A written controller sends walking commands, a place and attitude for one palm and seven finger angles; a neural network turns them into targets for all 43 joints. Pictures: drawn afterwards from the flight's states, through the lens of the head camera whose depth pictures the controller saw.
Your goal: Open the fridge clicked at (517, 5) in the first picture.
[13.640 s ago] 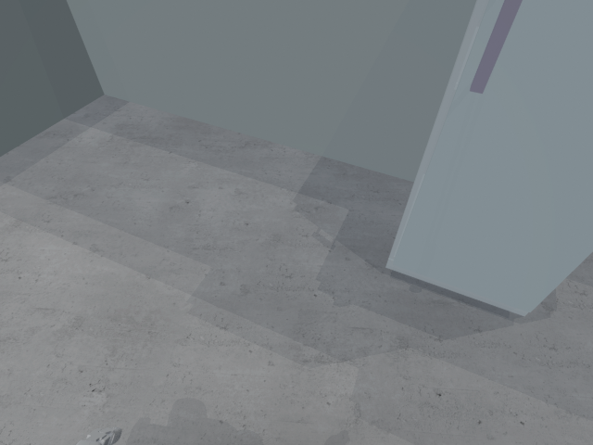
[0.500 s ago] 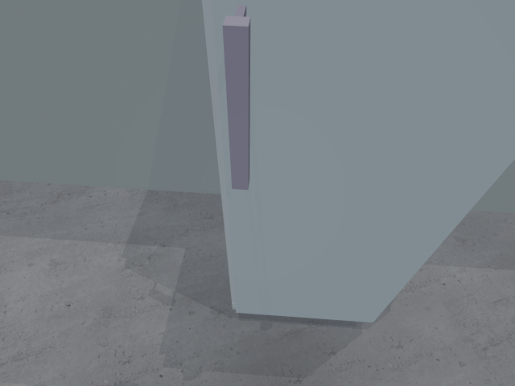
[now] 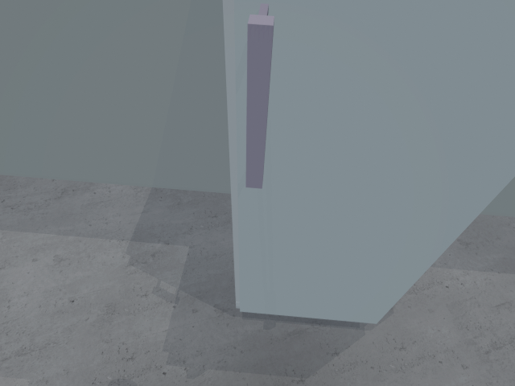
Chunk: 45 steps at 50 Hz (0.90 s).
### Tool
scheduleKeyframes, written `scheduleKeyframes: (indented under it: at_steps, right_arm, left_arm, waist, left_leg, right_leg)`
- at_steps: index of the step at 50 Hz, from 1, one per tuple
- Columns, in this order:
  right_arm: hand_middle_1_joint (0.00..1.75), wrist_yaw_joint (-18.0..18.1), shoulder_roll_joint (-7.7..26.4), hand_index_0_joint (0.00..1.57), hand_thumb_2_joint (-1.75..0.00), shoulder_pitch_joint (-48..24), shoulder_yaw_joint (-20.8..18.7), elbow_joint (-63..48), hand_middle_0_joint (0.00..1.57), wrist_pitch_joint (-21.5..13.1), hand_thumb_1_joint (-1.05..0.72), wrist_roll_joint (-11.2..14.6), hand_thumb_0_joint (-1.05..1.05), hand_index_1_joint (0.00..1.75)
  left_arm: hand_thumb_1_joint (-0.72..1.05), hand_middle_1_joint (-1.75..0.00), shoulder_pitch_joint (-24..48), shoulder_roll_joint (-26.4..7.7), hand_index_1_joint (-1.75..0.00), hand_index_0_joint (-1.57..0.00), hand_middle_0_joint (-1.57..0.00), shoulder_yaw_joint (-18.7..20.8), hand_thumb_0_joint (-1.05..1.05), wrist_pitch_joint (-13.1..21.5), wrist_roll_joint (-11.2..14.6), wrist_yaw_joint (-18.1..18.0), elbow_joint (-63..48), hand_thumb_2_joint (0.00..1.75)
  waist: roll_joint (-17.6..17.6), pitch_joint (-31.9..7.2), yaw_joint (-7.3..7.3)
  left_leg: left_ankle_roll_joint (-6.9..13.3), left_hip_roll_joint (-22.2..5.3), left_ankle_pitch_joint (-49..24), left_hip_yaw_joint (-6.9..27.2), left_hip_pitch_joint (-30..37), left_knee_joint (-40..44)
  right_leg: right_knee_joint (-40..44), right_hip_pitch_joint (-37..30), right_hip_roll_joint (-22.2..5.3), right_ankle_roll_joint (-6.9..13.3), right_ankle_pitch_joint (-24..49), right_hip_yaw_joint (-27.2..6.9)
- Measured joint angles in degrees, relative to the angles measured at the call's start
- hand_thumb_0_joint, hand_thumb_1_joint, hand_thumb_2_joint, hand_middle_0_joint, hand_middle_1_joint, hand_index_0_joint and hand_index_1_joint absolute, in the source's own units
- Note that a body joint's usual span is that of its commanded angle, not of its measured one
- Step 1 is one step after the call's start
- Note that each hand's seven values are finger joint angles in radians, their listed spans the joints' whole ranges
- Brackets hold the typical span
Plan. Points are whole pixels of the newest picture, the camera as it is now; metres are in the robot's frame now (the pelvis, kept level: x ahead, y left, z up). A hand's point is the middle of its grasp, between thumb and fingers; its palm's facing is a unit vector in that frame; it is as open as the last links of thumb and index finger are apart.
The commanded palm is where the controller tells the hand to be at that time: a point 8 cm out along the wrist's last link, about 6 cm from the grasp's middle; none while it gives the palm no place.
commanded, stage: look again from close up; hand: left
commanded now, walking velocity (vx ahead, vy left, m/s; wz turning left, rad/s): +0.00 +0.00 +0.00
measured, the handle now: (258, 108) +0.45 +0.05 +0.22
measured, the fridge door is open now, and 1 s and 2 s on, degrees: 0 0 0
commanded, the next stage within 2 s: shuffle to correct the standing spot in 1.52 s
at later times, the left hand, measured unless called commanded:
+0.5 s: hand out of the picture -0.01 +0.29 -0.23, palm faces +0.11 -0.96 -0.26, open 7.4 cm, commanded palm none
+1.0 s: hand out of the picture +0.07 +0.30 -0.17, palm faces +0.01 -0.97 -0.25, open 7.4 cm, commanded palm none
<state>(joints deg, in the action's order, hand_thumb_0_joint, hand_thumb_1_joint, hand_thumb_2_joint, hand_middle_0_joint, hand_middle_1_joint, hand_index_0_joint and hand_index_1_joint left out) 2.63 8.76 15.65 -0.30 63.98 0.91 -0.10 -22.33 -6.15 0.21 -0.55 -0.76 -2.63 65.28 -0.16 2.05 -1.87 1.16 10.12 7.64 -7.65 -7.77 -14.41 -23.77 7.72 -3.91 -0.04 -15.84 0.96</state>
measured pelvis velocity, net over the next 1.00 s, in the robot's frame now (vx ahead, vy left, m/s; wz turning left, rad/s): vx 0.01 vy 0.09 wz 0.00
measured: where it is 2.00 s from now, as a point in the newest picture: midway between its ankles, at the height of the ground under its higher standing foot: outside the picture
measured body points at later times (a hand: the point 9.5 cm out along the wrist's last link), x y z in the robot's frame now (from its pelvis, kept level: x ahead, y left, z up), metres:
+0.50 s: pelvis -0.01 +0.08 -0.05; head +0.00 +0.10 +0.40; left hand -0.01 +0.34 -0.21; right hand +0.03 -0.15 -0.20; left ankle -0.02 +0.26 -0.74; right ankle -0.02 -0.06 -0.74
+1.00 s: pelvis +0.01 +0.09 +0.00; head +0.04 +0.09 +0.44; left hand +0.07 +0.35 -0.15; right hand +0.06 -0.15 -0.16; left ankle -0.02 +0.25 -0.74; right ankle -0.02 -0.06 -0.74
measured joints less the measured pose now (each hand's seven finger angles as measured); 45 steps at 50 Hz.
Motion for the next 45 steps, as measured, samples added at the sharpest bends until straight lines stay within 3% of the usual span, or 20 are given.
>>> scheduleKeyframes:
  at_steps: [3, 4, 8, 9, 10, 11, 12, 13, 14, 16, 17, 18, 19, 20, 21, 23, 26, 30, 34, 45]
  right_arm:
    - [0.30, -0.1, 0.4, 0.20, -0.90, -0.4, -0.5, -0.3, 0.20, 0.9, -0.92, 0.6, 0.01, 0.30]
    - [0.30, -0.2, 0.4, 0.20, -0.90, -0.6, -0.7, -0.6, 0.20, 1.1, -0.92, 0.7, 0.01, 0.30]
    - [0.30, -0.7, -0.7, 0.20, -0.90, -0.2, -1.0, -1.7, 0.20, 0.0, -0.92, -0.2, 0.01, 0.30]
    - [0.30, -0.3, -0.8, 0.20, -0.90, 0.1, -1.0, -1.8, 0.20, 0.0, -0.92, -0.4, 0.01, 0.30]
    - [0.30, 0.1, -0.8, 0.20, -0.90, 0.3, -1.0, -1.7, 0.20, 0.4, -0.92, -0.6, 0.01, 0.30]
    - [0.30, 0.3, -0.5, 0.20, -0.90, 0.5, -1.3, -1.7, 0.20, 1.2, -0.92, -0.5, 0.01, 0.30]
    - [0.30, 0.4, -0.1, 0.20, -0.90, 0.5, -1.7, -1.6, 0.20, 2.4, -0.92, 0.2, 0.01, 0.30]
    - [0.30, 0.2, 0.0, 0.20, -0.90, 0.1, -2.2, -1.6, 0.20, 3.5, -0.92, 1.1, 0.01, 0.30]
    - [0.30, -0.2, 0.0, 0.20, -0.90, -0.5, -2.7, -2.4, 0.20, 4.5, -0.92, 1.3, 0.01, 0.30]
    - [0.30, -1.5, -0.4, 0.20, -0.90, -1.9, -3.2, -4.1, 0.20, 3.6, -0.91, 0.8, 0.01, 0.30]
    - [0.30, -2.2, -0.9, 0.20, -0.90, -2.1, -3.1, -5.3, 0.20, 2.3, -0.91, 0.5, 0.01, 0.30]
    - [0.30, -2.4, -0.9, 0.20, -0.90, -1.7, -2.6, -6.7, 0.20, 0.8, -0.91, 0.2, 0.01, 0.30]
    - [0.30, -2.2, -0.1, 0.20, -0.90, -1.0, -2.3, -8.4, 0.20, -0.8, -0.91, -0.1, 0.01, 0.30]
    - [0.30, -1.7, 1.4, 0.20, -0.90, -0.2, -2.3, -10.1, 0.20, -2.2, -0.91, -0.4, 0.00, 0.30]
    - [0.30, -0.9, 1.6, 0.20, -0.90, -0.3, -2.6, -10.1, 0.20, -2.7, -0.91, -0.8, 0.00, 0.30]
    - [0.30, -0.3, 0.4, 0.20, -0.90, -0.5, -2.1, -8.5, 0.20, -1.2, -0.91, -2.0, 0.00, 0.30]
    - [0.30, -0.7, -1.2, 0.20, -0.90, 0.4, -0.5, -6.3, 0.20, 0.4, -0.91, -2.2, 0.00, 0.30]
    - [0.30, -0.8, -0.3, 0.20, -0.90, 0.5, -0.5, -5.5, 0.20, 1.2, -0.95, -1.2, 0.02, 0.30]
    - [0.30, -1.4, 0.8, 0.20, -0.90, 0.3, -0.5, -6.0, 0.20, -1.0, -0.94, -1.1, 0.02, 0.30]
    - [0.30, -1.5, 3.0, 0.20, -0.90, -3.1, -0.1, -4.6, 0.20, -1.6, -0.92, -1.0, 0.01, 0.30]
  left_arm:
    - [0.91, -0.30, -0.6, 0.2, -0.30, -0.20, -0.20, 0.7, 0.00, 0.7, 0.2, -0.2, -0.9, 0.89]
    - [0.91, -0.30, -0.8, 0.1, -0.30, -0.20, -0.20, 0.9, 0.00, 0.7, 0.2, -0.4, -1.0, 0.89]
    - [0.91, -0.30, 0.3, -1.3, -0.30, -0.20, -0.20, 1.4, 0.00, -1.3, 0.0, -0.5, 0.2, 0.89]
    - [0.91, -0.30, 0.7, -1.3, -0.30, -0.20, -0.20, 1.6, 0.00, -1.6, -0.1, -0.4, 0.1, 0.89]
    - [0.91, -0.30, 1.1, -1.0, -0.30, -0.20, -0.20, 1.9, 0.00, -1.6, -0.1, -0.3, -0.2, 0.89]
    - [0.91, -0.30, 1.1, -0.6, -0.30, -0.20, -0.20, 2.4, 0.00, -1.2, 0.0, -0.1, -1.0, 0.89]
    - [0.91, -0.30, 1.0, -0.4, -0.30, -0.20, -0.20, 3.0, 0.00, -0.4, 0.1, -0.1, -2.3, 0.89]
    - [0.91, -0.30, 0.4, -0.8, -0.30, -0.20, -0.20, 3.4, 0.00, 0.3, 0.2, -0.5, -4.2, 0.89]
    - [0.91, -0.30, -0.3, -1.5, -0.30, -0.20, -0.20, 3.7, 0.00, 0.6, -0.2, -1.3, -5.5, 0.89]
    - [0.91, -0.30, -0.8, -3.4, -0.30, -0.20, -0.21, 4.1, 0.00, 0.0, -1.2, -1.9, -4.5, 0.89]
    - [0.91, -0.30, -1.0, -4.5, -0.30, -0.20, -0.20, 4.2, 0.00, -0.8, -1.6, -1.5, -3.8, 0.89]
    - [0.91, -0.30, -1.1, -5.3, -0.30, -0.20, -0.20, 4.0, 0.00, -1.3, -1.8, -1.1, -3.3, 0.89]
    - [0.91, -0.30, -0.9, -5.4, -0.30, -0.20, -0.20, 3.6, 0.00, -1.7, -2.0, -0.8, -3.1, 0.89]
    - [0.91, -0.30, -0.3, -4.8, -0.30, -0.20, -0.20, 2.9, 0.00, -2.1, -1.8, -0.5, -3.4, 0.89]
    - [0.91, -0.30, 1.3, -5.1, -0.30, -0.20, -0.20, 2.7, 0.00, -2.6, -1.4, -0.1, -4.0, 0.89]
    - [0.91, -0.30, 4.1, -6.4, -0.30, -0.20, -0.20, 3.5, 0.01, -2.7, -0.6, 0.2, -5.9, 0.89]
    - [0.91, -0.30, 6.7, -8.2, -0.30, -0.20, -0.20, 4.1, 0.01, -0.9, -0.4, 0.3, -7.5, 0.89]
    - [0.91, -0.30, 7.3, -8.4, -0.30, -0.19, -0.20, 3.0, 0.00, 1.8, -0.5, 0.9, -8.7, 0.89]
    - [0.91, -0.30, 9.0, -8.2, -0.30, -0.19, -0.20, 2.1, 0.00, 0.5, -0.1, 1.6, -7.7, 0.89]
    - [0.91, -0.30, 13.0, -7.4, -0.30, -0.20, -0.20, 0.9, 0.00, 0.7, 0.1, 2.1, -7.1, 0.89]
  waist:
    - [-0.6, 0.6, -0.26]
    - [-0.8, 0.7, 0.03]
    - [1.5, 1.5, 0.55]
    - [1.8, 1.7, 0.10]
    - [1.8, 1.9, -0.61]
    - [1.3, 2.0, -1.51]
    - [0.7, 2.1, -2.05]
    - [1.2, 2.2, -2.86]
    - [2.4, 2.4, -3.57]
    - [5.1, 2.7, -2.97]
    - [7.1, 2.2, -2.12]
    - [8.1, 1.3, -1.13]
    - [7.3, 0.4, -0.05]
    - [5.0, -0.1, 1.08]
    - [4.8, 0.6, 1.81]
    - [5.4, 1.8, 0.29]
    - [3.9, 0.5, -1.03]
    - [1.8, -1.3, -0.06]
    - [1.5, -1.5, 1.32]
    - [0.9, 0.8, 1.17]
  left_leg:
    - [-6.9, -0.6, 2.8, 0.6, -3.3, -6.2]
    - [-6.7, -1.0, 5.6, 1.0, -5.5, -10.5]
    - [3.0, -0.8, 7.6, -0.2, -6.9, -15.2]
    - [3.3, -0.6, 6.9, -0.8, -5.8, -13.7]
    - [1.2, -0.3, 6.0, -1.2, -4.4, -11.6]
    - [-4.1, -0.2, 5.0, -1.3, -3.4, -10.1]
    - [-12.8, 0.1, 3.4, 0.3, -5.8, -13.9]
    - [-15.4, 0.8, 11.5, 2.6, -12.2, -28.9]
    - [-12.7, 1.1, 17.7, 5.1, -18.1, -45.5]
    - [8.5, -2.5, 21.6, 9.7, -21.0, -60.0]
    - [9.5, -5.3, 21.1, 11.2, -18.5, -54.7]
    - [3.6, -8.1, 19.6, 12.7, -15.2, -45.5]
    - [-7.0, -10.6, 16.5, 15.0, -12.3, -36.2]
    - [-10.6, -12.5, 15.6, 17.1, -10.5, -29.8]
    - [-10.5, -11.4, 19.4, 16.9, -12.0, -31.9]
    - [-5.6, -9.2, 22.2, 15.2, -13.6, -37.0]
    - [-5.1, -9.5, 21.1, 15.2, -13.7, -36.5]
    - [-1.9, -10.1, 17.5, 14.1, -11.6, -30.5]
    - [-4.4, -10.2, 14.1, 13.1, -7.9, -22.3]
    - [-4.0, -10.9, 9.7, 12.2, -3.5, -13.2]
  right_leg:
    - [0.7, -0.2, -0.4, 0.1, 0.8, 1.5]
    - [-0.7, 0.6, -0.2, -0.3, 0.5, 2.1]
    - [-11.5, 5.3, 0.1, -0.6, -6.4, 0.7]
    - [-13.2, 6.0, 0.3, -0.1, -9.1, 0.0]
    - [-13.0, 5.8, 0.5, 0.2, -11.8, 0.4]
    - [-10.7, 4.7, 0.6, 0.9, -14.2, 2.0]
    - [-7.6, 3.5, 0.1, 2.2, -11.6, 3.2]
    - [-6.0, 3.8, -1.4, 3.1, -5.4, 4.1]
    - [-6.3, 4.8, -2.8, 3.6, 0.9, 4.2]
    - [-9.5, 6.3, -4.6, -0.1, 1.4, 2.9]
    - [-11.0, 7.0, -5.6, -1.6, -0.4, 1.7]
    - [-13.6, 8.6, -6.4, -1.5, -2.8, 0.9]
    - [-18.2, 11.4, -6.2, -0.9, -6.5, 0.0]
    - [-24.4, 14.6, -5.2, -0.4, -10.3, -1.1]
    - [-30.5, 17.2, -4.8, 0.2, -13.3, -3.6]
    - [-35.6, 18.6, -2.1, 1.2, -16.5, -6.7]
    - [-29.9, 15.5, 1.3, 0.3, -14.2, -3.9]
    - [-22.2, 12.3, 0.9, -2.6, -10.1, -3.0]
    - [-15.5, 9.4, 0.2, -2.7, -7.0, -3.4]
    - [-6.4, 5.4, 0.4, -3.1, -2.2, -3.8]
